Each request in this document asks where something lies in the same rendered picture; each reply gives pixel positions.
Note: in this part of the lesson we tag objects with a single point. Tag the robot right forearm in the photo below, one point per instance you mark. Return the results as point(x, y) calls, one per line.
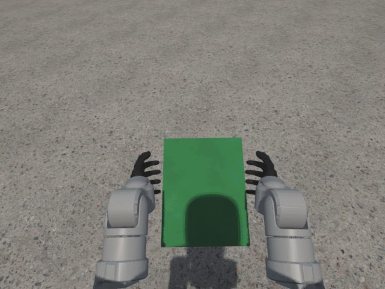
point(291, 262)

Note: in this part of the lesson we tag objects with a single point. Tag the carton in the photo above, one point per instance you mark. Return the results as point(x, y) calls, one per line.
point(204, 200)

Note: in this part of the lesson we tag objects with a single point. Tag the left robot hand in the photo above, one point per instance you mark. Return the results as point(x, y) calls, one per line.
point(140, 166)

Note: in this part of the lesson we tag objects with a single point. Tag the right robot hand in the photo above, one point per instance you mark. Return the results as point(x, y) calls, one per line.
point(267, 166)

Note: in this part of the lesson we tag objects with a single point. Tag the robot left forearm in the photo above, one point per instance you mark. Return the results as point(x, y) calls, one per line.
point(124, 260)

